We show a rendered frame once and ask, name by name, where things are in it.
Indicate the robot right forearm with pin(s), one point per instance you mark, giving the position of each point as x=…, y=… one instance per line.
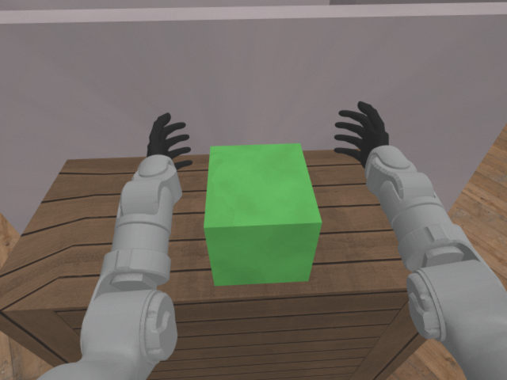
x=426, y=235

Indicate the robot right hand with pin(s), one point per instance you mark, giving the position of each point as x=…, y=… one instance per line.
x=372, y=133

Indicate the left robot upper arm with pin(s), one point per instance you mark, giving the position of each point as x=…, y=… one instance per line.
x=125, y=334

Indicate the carton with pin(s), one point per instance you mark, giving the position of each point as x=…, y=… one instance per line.
x=261, y=220

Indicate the right robot upper arm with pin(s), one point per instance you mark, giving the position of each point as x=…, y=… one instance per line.
x=462, y=305

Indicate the robot left hand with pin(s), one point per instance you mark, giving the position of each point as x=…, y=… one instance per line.
x=159, y=144

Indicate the pedestal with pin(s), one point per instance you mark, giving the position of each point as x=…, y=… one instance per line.
x=350, y=321

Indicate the robot left forearm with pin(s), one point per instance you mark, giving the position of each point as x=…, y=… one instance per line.
x=139, y=255

